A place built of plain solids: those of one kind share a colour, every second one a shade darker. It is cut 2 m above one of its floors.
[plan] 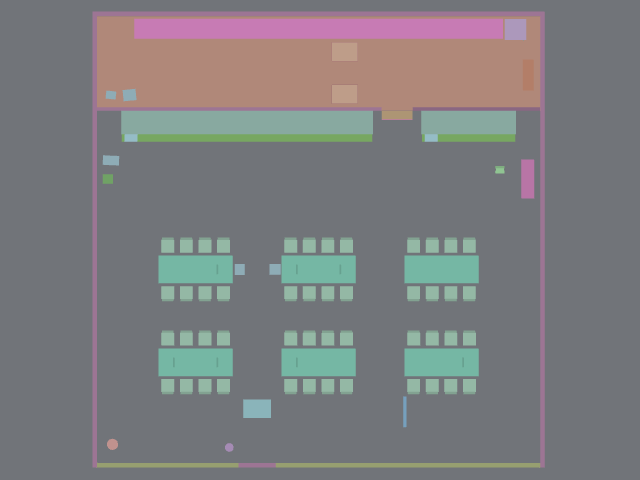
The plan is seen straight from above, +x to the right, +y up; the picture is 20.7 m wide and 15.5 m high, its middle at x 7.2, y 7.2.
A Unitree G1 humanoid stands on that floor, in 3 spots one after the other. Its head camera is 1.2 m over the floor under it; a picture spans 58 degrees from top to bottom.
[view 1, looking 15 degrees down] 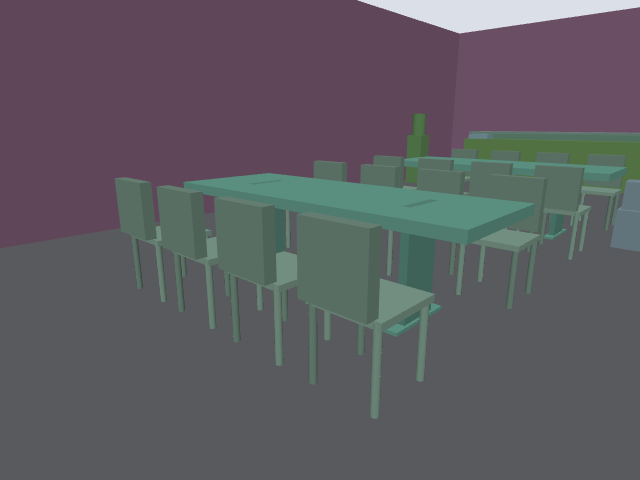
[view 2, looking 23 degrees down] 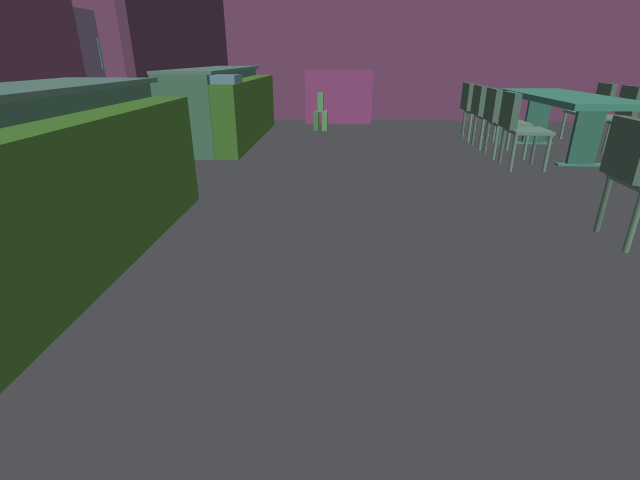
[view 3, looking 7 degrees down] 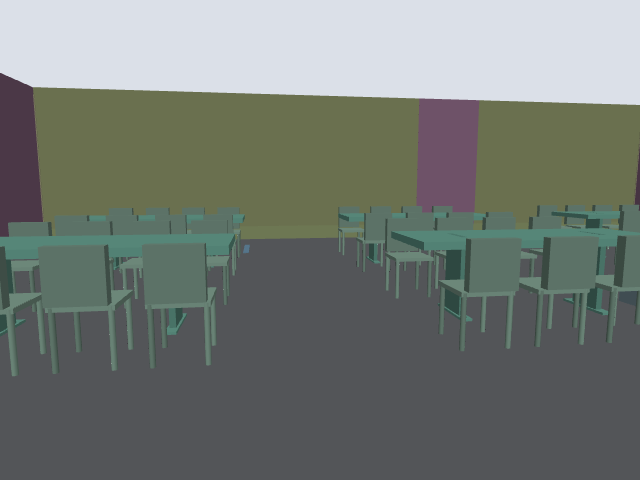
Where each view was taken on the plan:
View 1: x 5.17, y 1.00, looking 133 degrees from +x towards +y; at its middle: side_chair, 1.73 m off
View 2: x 5.17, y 9.07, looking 3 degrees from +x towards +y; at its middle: ground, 3.07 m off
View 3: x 9.69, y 10.07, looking -98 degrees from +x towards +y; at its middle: ground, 9.85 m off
